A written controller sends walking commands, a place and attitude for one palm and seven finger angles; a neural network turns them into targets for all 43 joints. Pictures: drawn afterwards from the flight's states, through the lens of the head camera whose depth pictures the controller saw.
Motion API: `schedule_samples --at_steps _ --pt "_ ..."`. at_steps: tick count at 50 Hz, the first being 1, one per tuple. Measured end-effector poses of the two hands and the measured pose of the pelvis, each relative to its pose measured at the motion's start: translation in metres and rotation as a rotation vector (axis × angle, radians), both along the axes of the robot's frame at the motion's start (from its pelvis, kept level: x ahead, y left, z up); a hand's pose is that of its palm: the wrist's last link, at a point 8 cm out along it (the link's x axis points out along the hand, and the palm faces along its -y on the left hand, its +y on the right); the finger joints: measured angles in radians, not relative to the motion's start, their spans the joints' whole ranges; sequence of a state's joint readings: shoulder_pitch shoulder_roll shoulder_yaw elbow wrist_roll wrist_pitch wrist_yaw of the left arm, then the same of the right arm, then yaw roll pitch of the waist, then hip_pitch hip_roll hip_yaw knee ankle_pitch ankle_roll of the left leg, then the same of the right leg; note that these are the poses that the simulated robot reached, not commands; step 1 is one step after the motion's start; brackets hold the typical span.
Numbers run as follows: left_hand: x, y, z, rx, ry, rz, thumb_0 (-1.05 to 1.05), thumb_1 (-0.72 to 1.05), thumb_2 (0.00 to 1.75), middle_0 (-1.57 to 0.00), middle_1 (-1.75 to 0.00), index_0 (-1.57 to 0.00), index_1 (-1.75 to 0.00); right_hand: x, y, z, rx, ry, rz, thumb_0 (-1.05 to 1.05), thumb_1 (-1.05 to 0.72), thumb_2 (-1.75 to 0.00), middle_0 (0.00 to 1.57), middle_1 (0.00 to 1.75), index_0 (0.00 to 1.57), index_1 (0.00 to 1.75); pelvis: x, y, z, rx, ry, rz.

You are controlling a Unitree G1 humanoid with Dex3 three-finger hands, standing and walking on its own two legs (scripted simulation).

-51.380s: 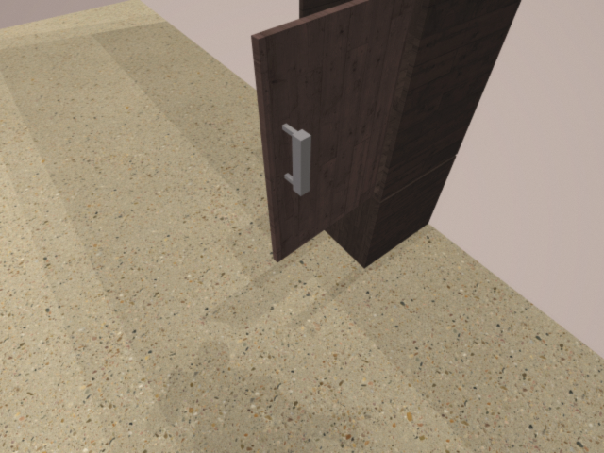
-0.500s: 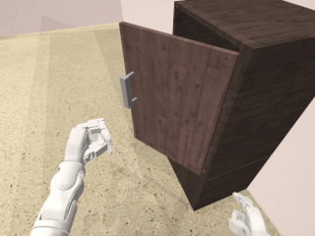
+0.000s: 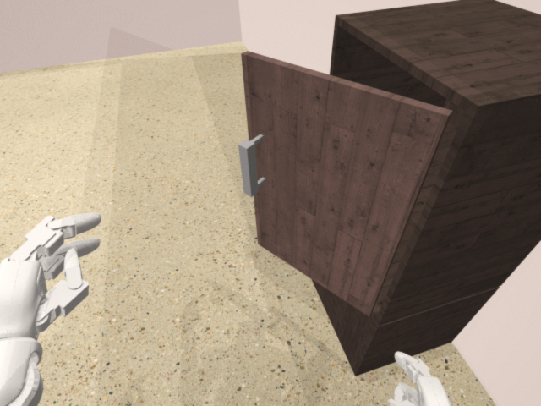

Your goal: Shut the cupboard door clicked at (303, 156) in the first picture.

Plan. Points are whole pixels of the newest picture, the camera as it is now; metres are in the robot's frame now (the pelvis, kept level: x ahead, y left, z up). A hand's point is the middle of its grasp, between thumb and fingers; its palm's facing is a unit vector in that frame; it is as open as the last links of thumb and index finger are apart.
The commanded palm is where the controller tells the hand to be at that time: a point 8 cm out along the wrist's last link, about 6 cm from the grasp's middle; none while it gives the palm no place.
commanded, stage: draw the hand back to the body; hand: left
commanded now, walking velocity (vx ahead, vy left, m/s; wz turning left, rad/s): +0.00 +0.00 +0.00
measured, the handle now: (255, 165) +0.62 +0.11 +0.01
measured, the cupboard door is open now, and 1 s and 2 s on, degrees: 34 34 34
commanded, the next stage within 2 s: step back with the hand held close in 0.44 s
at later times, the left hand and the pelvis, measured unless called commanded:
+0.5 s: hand (77, 289) +0.19 +0.24 +0.16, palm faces +0.41 -0.82 -0.40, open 7.4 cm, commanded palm +0.14 +0.28 +0.17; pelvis +0.00 -0.02 +0.00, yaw +0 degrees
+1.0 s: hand (66, 296) +0.19 +0.25 +0.15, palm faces +0.33 -0.80 -0.50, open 7.4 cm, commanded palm +0.13 +0.29 +0.17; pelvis -0.02 +0.00 -0.01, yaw -2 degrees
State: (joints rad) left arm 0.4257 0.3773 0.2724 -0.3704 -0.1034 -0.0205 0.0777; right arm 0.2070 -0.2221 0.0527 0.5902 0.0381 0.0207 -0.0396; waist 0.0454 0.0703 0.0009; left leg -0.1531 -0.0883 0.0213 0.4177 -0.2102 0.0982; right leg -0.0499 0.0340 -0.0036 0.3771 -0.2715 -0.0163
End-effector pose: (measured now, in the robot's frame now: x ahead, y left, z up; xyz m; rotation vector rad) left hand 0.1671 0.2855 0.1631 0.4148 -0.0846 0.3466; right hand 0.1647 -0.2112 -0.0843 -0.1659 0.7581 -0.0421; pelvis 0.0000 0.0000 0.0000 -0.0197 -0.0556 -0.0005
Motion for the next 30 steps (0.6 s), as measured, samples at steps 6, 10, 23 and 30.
schedule_samples --at_steps 6,10,23,30 --pt "-0.023 0.016 0.015 0.076 -0.015 0.079 0.02 0.89 0.90 -0.36 -0.47 -0.36 -0.47 0.004 -0.014 0.002 -0.025 -0.020 -0.014 0.01 -0.90 -0.90 0.20 0.30 0.20 0.30 0.003 -0.002 0.000 -0.001 0.002 0.002" --pt "-0.028 0.016 0.011 0.057 -0.024 0.114 0.02 0.89 0.90 -0.28 -0.38 -0.29 -0.39 0.010 -0.020 0.004 -0.037 -0.040 -0.006 0.01 -0.90 -0.90 0.20 0.30 0.20 0.30 0.001 -0.004 -0.001 0.001 0.002 0.010" --pt "-0.016 -0.009 0.013 0.041 -0.056 0.052 0.02 0.89 0.90 -0.21 -0.30 -0.22 -0.31 0.017 -0.025 0.013 -0.022 -0.102 -0.008 0.01 -0.90 -0.90 0.20 0.30 0.20 0.30 0.003 -0.019 0.000 0.007 -0.002 0.000" --pt "-0.015 -0.011 0.013 0.054 -0.029 0.064 0.02 0.89 0.90 -0.21 -0.30 -0.21 -0.30 0.011 -0.032 0.005 -0.008 -0.065 -0.019 0.01 -0.90 -0.90 0.20 0.30 0.20 0.30 0.002 -0.024 0.000 0.007 0.009 -0.003"
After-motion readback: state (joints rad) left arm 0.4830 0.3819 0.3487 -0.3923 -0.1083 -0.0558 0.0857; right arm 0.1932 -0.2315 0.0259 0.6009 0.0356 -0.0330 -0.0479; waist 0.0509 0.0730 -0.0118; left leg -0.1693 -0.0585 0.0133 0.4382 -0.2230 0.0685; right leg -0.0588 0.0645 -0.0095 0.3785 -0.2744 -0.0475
